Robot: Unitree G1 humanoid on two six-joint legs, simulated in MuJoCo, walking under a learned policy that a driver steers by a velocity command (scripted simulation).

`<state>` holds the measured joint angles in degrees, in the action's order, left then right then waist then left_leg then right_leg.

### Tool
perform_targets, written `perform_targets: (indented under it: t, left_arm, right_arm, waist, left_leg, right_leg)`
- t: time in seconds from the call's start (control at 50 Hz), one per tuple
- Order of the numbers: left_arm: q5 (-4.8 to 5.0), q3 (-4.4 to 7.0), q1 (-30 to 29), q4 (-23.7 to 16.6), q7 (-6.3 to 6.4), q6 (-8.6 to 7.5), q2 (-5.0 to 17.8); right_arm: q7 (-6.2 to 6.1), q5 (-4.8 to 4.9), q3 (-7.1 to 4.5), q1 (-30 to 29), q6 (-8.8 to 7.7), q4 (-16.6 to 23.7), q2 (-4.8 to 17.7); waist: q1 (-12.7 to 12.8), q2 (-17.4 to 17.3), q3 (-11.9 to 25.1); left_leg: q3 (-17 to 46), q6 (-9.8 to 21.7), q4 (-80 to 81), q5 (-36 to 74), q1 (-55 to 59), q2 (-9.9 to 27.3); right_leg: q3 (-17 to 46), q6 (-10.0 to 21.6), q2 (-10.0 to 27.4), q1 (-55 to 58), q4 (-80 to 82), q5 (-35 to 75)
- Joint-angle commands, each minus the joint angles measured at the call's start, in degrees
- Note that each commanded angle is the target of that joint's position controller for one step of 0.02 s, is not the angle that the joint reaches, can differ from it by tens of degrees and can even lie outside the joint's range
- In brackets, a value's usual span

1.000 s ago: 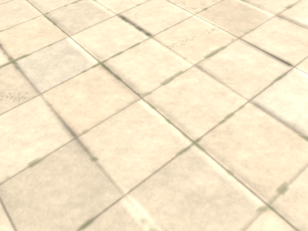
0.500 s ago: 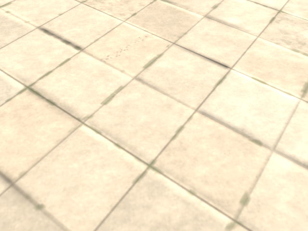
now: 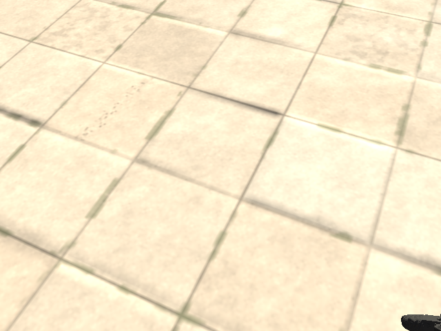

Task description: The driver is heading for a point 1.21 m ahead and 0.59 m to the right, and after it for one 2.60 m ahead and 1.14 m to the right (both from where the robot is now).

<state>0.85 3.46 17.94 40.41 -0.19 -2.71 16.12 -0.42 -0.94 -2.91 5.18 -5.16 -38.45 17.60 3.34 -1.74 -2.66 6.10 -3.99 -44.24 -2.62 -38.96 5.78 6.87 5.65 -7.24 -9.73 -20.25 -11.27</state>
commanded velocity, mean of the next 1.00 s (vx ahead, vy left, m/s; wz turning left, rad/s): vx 0.50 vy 0.00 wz -0.60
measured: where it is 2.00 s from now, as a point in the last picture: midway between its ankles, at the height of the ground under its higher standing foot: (392, 195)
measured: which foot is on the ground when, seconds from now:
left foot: up 0.00-0.16, down 0.18-0.70, up 0.72-1.00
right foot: down 0.00-0.18, up 0.20-0.68, down 0.70-1.00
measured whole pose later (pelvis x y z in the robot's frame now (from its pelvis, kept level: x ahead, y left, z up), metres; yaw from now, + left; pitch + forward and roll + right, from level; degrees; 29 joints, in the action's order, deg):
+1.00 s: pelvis +0.51 -0.12 +0.00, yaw -36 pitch +1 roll +0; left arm 0.8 3.6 19.4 39.2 0.1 -2.3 16.4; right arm 0.5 -0.8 -2.3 3.7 -5.2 -39.6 18.1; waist 3.5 -2.1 -2.8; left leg 5.4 -4.0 -43.4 -3.6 -37.9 5.2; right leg 6.8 5.2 -6.5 -9.2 -20.2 -11.7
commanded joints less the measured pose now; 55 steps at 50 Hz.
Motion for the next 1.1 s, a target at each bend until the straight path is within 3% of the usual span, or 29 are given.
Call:
perform_targets:
  t: [0.02, 0.1, 0.14, 0.16, 0.18, 0.2, 0.22, 0.24, 0.26, 0.28, 0.3, 0.34, 0.38, 0.52, 0.6, 0.64, 0.66, 0.68, 0.7, 0.72, 0.74, 0.76, 0.78, 0.8, 0.84, 0.88, 0.98, 1.04, 1.1]
  left_arm:
    - [0.51, 2.88, 0.04, -2.95, 0.85, -0.44, 10.28]
    - [0.77, 2.81, 2.21, -1.77, 1.14, 0.29, 9.55]
    - [0.56, 2.89, 1.2, -1.94, 1.18, 0.68, 9.31]
    - [0.4, 2.33, 0.8, -2.24, 1.07, 0.69, 7.67]
    - [-0.24, 1.03, 0.91, -3.11, 0.76, 0.45, 4.13]
    - [0.97, -0.12, 8.67, -4.47, 0.83, -0.05, 0.54]
    - [1.86, 0.52, 9.25, -3.92, 1.07, -0.21, 5.98]
    - [1.63, 1.65, 3.27, -4.02, 1.14, 0.11, 9.99]
    - [0.84, 1.86, -0.59, -4.8, 1.23, 0.45, 10.1]
    - [0.2, 1.98, -2.82, -5.57, 1.06, 0.46, 9.34]
    - [0.38, 2.08, -3.01, -5.88, 0.67, 0.62, 8.29]
    - [0.93, 1.69, -2.26, -6.0, 0.24, 1.23, 5.69]
    - [0.64, 1.28, -3.97, -7.02, 0.1, 1.68, 4.25]
    - [0.46, 0.24, -13.76, -9.37, -1.85, 0.77, 2.52]
    - [0.71, 0.38, -18.42, -11.69, -3.14, 0.77, 3.16]
    - [0.31, 1.35, -16.49, -11.99, -3.33, 1.07, 5.05]
    - [0.16, 2.32, -12.25, -11.23, -3.22, 1.34, 6.8]
    - [0.3, 3.9, -3.35, -8.93, -2.77, 1.59, 9.28]
    - [0.58, 5.78, 7.01, -6.29, -1.66, 2.22, 13.15]
    - [1.21, 6.45, 4.88, -6.72, -1.14, 1.79, 19.92]
    - [0.82, 5.02, 6.81, -8.57, -1.41, 0.77, 15.32]
    - [0.26, 3.97, 5.0, -7.55, -1.66, -0.12, 12.22]
    - [0.37, 3.55, 1.94, -7.41, -1.63, -0.57, 11.08]
    - [0.2, 3.07, -1.92, -7.87, -1.51, -0.65, 9.63]
    - [-0.76, 2.43, -5.38, -8.85, -1.12, -0.81, 8.29]
    - [-0.34, 2.5, -5.02, -7.88, -0.55, -1.1, 8.63]
    - [0.17, 2.98, -1.18, -5.26, 0.98, -0.47, 10.42]
    - [0.59, 3.18, 1.94, -3.51, 1.13, -0.16, 10.93]
    - [0.82, 3.04, 2.9, -2.52, 1.33, 0.27, 10.04]
  right_arm:
    - [0.64, 0.68, -0.32, -5.61, -1.06, 4.34, 2.66]
    - [1.69, 1.4, -1.3, -7.03, -2.01, 5.02, 5.34]
    - [1.67, 1.6, -2.09, -2.84, -2.5, 4.09, 6.5]
    - [1.29, 1.26, -2.89, 2.4, -2.76, 2.88, 7.71]
    - [0.76, 0.21, -3.74, 10.24, -2.98, 2.29, 10.41]
    - [0.68, -0.71, -4.86, 16.22, -2.31, 0.61, 15.24]
    - [1.18, 0.92, -4.3, 16.76, -1.84, 0.1, 11.36]
    - [0.95, 1.09, -3.14, 14.02, -1.5, 0.94, 7.06]
    - [0.78, 0.62, -2.55, 11.07, -1.0, 1.18, 5.67]
    - [0.69, 0.37, -2.07, 9.22, -0.73, 0.79, 4.48]
    - [0.53, 0.05, -1.68, 8.37, -0.76, 0.41, 3.59]
    - [0.51, 0.41, -1.72, 8.18, -1.13, -0.53, 3.29]
    - [0.55, 0.74, -2.21, 8.56, -1.47, -1.71, 4.69]
    - [0.12, 1.07, -3.0, 10.14, -0.51, -4.74, 8.24]
    - [0.13, 2.2, -3.58, 12.65, 0.68, -6.55, 10.29]
    - [-0.17, 2.72, -4.12, 12.43, 1.41, -6.64, 12.09]
    - [-0.4, 2.94, -4.38, 12.24, 1.85, -6.56, 12.96]
    - [-0.66, 3.16, -4.21, 11.43, 2.19, -6.26, 12.67]
    - [-0.93, 2.03, -3.25, 12.11, 1.98, -5.42, 10.52]
    - [-0.07, -0.49, -0.39, 17.46, 0.73, -1.72, 1.9]
    - [0.69, 1.21, -0.8, 12.16, -1.39, -1.19, 6.24]
    - [1.11, 3.31, -1.57, 6.36, -2.41, 0.71, 9.01]
    - [0.88, 2.87, -1.16, 5.53, -3.01, 0.89, 8.19]
    - [0.48, 1.36, -1.33, 5.66, -3.1, 0.22, 8.09]
    - [0.55, 0.49, -1.72, 7.52, -1.92, -0.27, 8.34]
    - [0.56, 0.0, -1.35, 7.47, -0.83, -0.43, 6.72]
    - [0.99, 0.08, 0.14, -3.46, -0.58, 2.28, 3.16]
    - [1.64, 1.06, 0.01, -7.89, -1.12, 3.63, 3.88]
    - [2.06, 1.34, -0.94, -7.67, -1.64, 3.94, 6.04]
  waist:
    - [0.8, 5.61, 1.9]
    - [0.46, 7.21, 2.34]
    - [-2.18, 9.14, 3.16]
    - [-4.97, 8.75, 5.92]
    - [-8.44, 4.03, 13.33]
    - [-6.03, -12.69, 21.07]
    - [-6.72, -13.66, 19.69]
    - [-8.46, -7.19, 11.84]
    - [-7.94, -3.51, 7.2]
    - [-7.06, -2.74, 3.75]
    - [-5.8, -3.95, 2.41]
    - [-4.9, -5.29, 1.82]
    - [-4.74, -4.12, 0.9]
    - [-7.58, -1.66, -0.92]
    - [-8.06, -1.68, -2.5]
    - [-5.67, -3.31, -0.03]
    - [-2.86, -3.99, 2.91]
    - [2.3, -2.92, 7.49]
    - [6.79, 1.36, 12.71]
    - [-0.97, 17.81, 17.51]
    - [3.46, 11.67, 25.18]
    - [4.06, 8.57, 16.5]
    - [1.51, 4.61, 11.13]
    - [-1.0, 2.59, 8.0]
    - [-4.19, 4.45, 6.38]
    - [-4.76, 3.93, 5.22]
    - [-1.01, 5.21, 2.0]
    - [0.77, 5.82, 1.59]
    - [-0.07, 7.26, 1.84]
  left_leg:
    - [-3.05, -0.59, 9.52, 8.45, 9.88, -4.42]
    - [-0.58, 1.26, 15.6, 3.31, 11.54, -5.51]
    - [-1.38, 3.37, 17.46, -1.25, 17.13, -5.79]
    - [-1.89, 5.2, 19.52, -0.98, 25.46, -5.16]
    - [5.52, 8.99, 18.34, -3.83, 39.66, 3.17]
    - [30.52, 18.58, 22.03, -14.09, 59.35, 16.77]
    - [41.48, 19.67, 26.12, -29.17, 59.23, 19.58]
    - [32.7, 16.77, 27.42, -30.15, 52.61, 16.55]
    - [23.99, 14.64, 27.86, -22.88, 45.86, 13.81]
    - [18.03, 13.97, 29.07, -15.79, 40.32, 11.35]
    - [13.17, 13.19, 30.46, -11.14, 36.75, 9.47]
    - [7.2, 13.38, 32.93, -6.61, 33.72, 8.04]
    - [3.39, 14.53, 34.75, -2.32, 33.01, 8.69]
    - [-9.75, 13.02, 35.58, 6.35, 36.02, 7.87]
    - [-13.05, 11.64, 33.31, 12.31, 41.71, 9.97]
    - [-15.35, 10.52, 26.57, 30.81, 44.13, 10.17]
    - [-16.53, 9.91, 19.41, 39.85, 44.2, 9.78]
    - [-18.27, 8.42, 8.15, 41.83, 40.1, 8.22]
    - [-18.14, 6.11, -8.44, 27.3, 26.58, 6.09]
    - [-14.49, 2.68, -29.13, -28.35, 0.57, -5.27]
    - [-1.15, 3.21, -35.77, -31.7, -5.25, -6.56]
    - [-0.78, 4.17, -34.71, -25.73, -9.51, -3.99]
    - [-1.1, 4.64, -29.6, -20.6, -7.5, -1.7]
    - [-1.14, 4.11, -24.76, -17.85, -3.9, -0.08]
    - [-0.87, 2.98, -20.44, -14.97, 2.4, 1.06]
    - [-2.17, 1.16, -16.04, -13.43, 3.98, 0.68]
    - [-3.27, -0.61, 4.85, 4.4, 7.68, -3.05]
    - [-2.52, -0.07, 11.53, 8.39, 11.4, -5.08]
    - [-0.59, 1.69, 15.25, 3.47, 12.59, -5.34]
  right_leg:
    - [9.6, 7.27, 11.37, -6.69, 6.11, 5.8]
    - [16.55, 6.28, 14.02, 0.51, -0.29, 3.72]
    - [18.72, 5.03, 14.23, 1.6, -4.22, 6.18]
    - [17.28, 3.36, 11.81, 0.27, -9.44, 8.63]
    - [13.09, 1.2, 8.51, -5.49, -23.84, 4.09]
    - [4.43, -3.35, -0.3, -25.38, -43.12, -19.94]
    - [4.18, -4.38, 4.2, -34.67, -52.35, -22.2]
    - [4.04, -4.96, 6.58, -36.7, -55.0, -16.62]
    - [1.84, -5.36, 8.44, -35.41, -54.37, -12.35]
    - [1.59, -5.59, 9.9, -34.22, -51.88, -9.43]
    - [1.32, -5.54, 11.39, -31.86, -49.86, -7.51]
    - [-0.4, -5.68, 12.39, -29.7, -47.33, -6.14]
    - [-0.94, -6.24, 13.08, -31.13, -43.85, -4.23]
    - [-5.31, -5.76, 12.67, -29.0, -23.54, 12.46]
    - [-8.21, -3.24, 11.33, -27.61, -16.94, 8.86]
    - [-11.23, -0.86, 8.04, -21.94, -15.72, 2.88]
    - [-12.69, 0.65, 5.74, -15.8, -15.22, 0.46]
    - [-13.28, 2.8, 3.38, -3.27, -11.8, 3.39]
    - [-5.48, 5.61, 6.76, 14.87, -11.04, 4.29]
    - [27.46, 15.95, 22.37, 32.77, -6.63, -5.34]
    - [41.31, 18.36, 26.13, 35.04, 1.75, -13.57]
    - [33.02, 15.2, 24.48, 29.45, 3.33, -9.28]
    - [26.12, 13.36, 21.96, 20.95, 3.38, -3.28]
    - [21.1, 11.94, 19.77, 13.4, 3.7, 3.25]
    - [16.94, 11.71, 17.5, 4.88, 6.01, 11.05]
    - [13.61, 12.17, 16.51, 0.0, 7.01, 16.02]
    - [8.02, 8.24, 11.6, -6.08, 6.63, 10.49]
    - [10.9, 6.95, 12.51, -5.47, 5.08, 5.69]
    - [16.11, 5.84, 14.47, -0.06, -0.05, 3.78]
